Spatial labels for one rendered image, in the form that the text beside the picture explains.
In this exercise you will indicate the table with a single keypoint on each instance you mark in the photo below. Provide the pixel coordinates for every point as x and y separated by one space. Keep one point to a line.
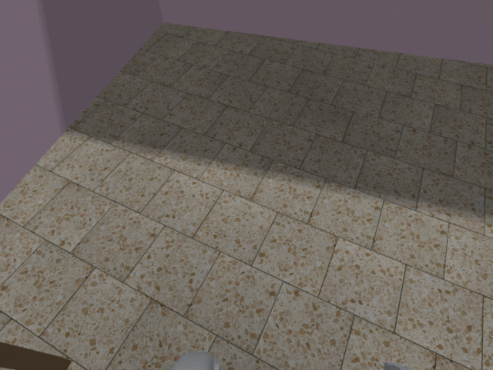
19 358

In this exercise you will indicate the robot left thigh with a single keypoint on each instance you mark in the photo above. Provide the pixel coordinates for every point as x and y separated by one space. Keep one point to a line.
196 361

